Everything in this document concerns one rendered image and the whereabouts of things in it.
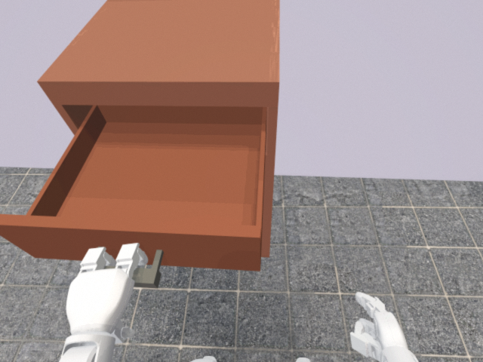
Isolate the left robot hand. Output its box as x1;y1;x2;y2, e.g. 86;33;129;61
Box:
66;243;148;344

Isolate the right robot hand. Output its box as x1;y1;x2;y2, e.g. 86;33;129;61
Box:
350;292;408;362

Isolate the drawer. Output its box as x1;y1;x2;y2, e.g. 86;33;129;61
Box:
0;106;267;272

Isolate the handle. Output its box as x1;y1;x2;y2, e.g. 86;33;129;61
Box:
104;250;164;288

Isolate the cabinet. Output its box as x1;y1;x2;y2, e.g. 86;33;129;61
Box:
37;0;280;257

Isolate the right robot forearm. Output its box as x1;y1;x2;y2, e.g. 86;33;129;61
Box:
380;346;419;362

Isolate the left robot forearm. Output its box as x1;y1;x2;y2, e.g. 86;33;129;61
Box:
59;331;115;362

